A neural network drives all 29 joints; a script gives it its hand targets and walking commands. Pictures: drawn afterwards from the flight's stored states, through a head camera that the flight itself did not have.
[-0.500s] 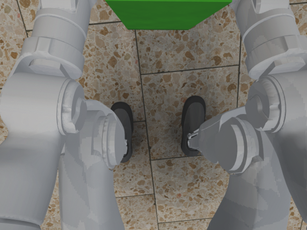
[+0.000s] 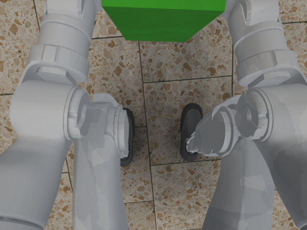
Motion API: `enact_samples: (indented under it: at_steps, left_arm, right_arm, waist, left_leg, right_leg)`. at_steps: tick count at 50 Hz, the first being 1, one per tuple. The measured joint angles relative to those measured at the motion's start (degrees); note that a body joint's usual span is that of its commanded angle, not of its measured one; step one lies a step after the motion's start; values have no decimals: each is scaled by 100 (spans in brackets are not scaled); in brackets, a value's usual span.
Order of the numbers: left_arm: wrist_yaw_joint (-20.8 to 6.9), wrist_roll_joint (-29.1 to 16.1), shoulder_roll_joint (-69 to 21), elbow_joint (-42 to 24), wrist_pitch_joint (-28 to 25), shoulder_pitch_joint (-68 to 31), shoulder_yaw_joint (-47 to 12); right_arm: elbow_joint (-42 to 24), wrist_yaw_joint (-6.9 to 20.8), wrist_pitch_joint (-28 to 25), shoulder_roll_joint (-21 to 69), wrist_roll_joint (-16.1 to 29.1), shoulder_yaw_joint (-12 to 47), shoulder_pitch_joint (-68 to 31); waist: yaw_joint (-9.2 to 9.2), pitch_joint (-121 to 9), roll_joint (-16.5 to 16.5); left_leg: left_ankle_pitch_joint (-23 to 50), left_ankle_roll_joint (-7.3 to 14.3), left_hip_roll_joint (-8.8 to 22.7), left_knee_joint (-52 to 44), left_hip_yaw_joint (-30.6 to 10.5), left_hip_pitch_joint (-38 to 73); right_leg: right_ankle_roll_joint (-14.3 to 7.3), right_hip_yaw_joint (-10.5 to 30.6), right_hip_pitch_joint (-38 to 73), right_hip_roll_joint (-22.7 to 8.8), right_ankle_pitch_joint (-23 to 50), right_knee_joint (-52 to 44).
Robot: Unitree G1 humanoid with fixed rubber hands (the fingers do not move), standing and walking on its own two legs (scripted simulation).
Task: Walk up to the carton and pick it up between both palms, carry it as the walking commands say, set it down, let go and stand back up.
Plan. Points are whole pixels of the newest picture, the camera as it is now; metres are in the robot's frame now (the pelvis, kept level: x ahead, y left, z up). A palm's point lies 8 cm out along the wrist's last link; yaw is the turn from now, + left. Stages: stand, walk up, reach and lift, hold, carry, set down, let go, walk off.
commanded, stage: reach and lift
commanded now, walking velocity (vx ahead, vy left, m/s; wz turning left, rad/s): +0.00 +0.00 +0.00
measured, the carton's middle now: out of the picture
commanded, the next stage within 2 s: none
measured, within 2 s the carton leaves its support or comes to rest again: neither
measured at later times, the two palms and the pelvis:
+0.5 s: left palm out of the picture +0.56 +0.13 -0.06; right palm out of the picture +0.54 -0.12 -0.08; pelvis +0.00 +0.00 +0.03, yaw +1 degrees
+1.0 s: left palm out of the picture +0.54 +0.13 +0.01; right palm out of the picture +0.52 -0.13 -0.01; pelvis -0.01 -0.01 +0.08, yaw +2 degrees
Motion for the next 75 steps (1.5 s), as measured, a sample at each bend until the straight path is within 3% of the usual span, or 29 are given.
enact_samples:
  at_steps: [7,13,22,26,47,55,64,75]
  left_arm:
    - [-45,357,-198,-3,24,4,444]
    - [-63,328,-246,-548,112,184,476]
    - [-135,513,-352,-802,357,304,574]
    - [-158,488,-475,-1002,376,483,580]
    - [-276,891,-698,-1217,499,745,909]
    - [-282,753,-790,-1668,636,1064,897]
    - [-329,964,-860,-1689,704,1170,967]
    - [-315,827,-905,-1855,724,1480,964]
  right_arm:
    - [-201,104,81,142,-349,-469,150]
    - [-866,101,350,184,-360,-484,267]
    - [-1347,107,398,514,-582,-863,742]
    - [-1919,94,552,621,-592,-873,1146]
    - [-2145,187,777,857,-895,-1198,1280]
    - [-2666,176,1028,990,-898,-1195,1520]
    - [-2624,235,1099,1063,-1055,-1290,1548]
    - [-2704,233,1125,1179,-1091,-1290,1731]
  waist:
    - [-65,-5,22]
    - [-90,5,22]
    - [-102,1,24]
    - [-103,6,29]
    - [-134,-6,33]
    - [-151,4,34]
    - [-170,-9,35]
    - [-205,-8,35]
  left_leg:
    - [57,-50,-69,-183,-3,145]
    - [38,-84,-89,-324,-11,272]
    - [-5,-91,-116,-500,-14,595]
    - [2,-91,-129,-582,-17,751]
    - [108,-133,-195,-1352,-29,1702]
    - [130,-133,-211,-1593,-34,2049]
    - [257,-144,-241,-2060,-44,2492]
    - [334,-171,-255,-2448,-53,3015]
  right_leg:
    - [0,14,140,0,-7,-122]
    - [0,15,257,0,-41,-237]
    - [0,19,593,0,-105,-402]
    - [0,21,759,0,-108,-484]
    - [0,31,1701,0,-79,-1176]
    - [0,31,2054,2,-74,-1407]
    - [1,33,2502,2,22,-1845]
    - [1,36,3011,6,75,-2195]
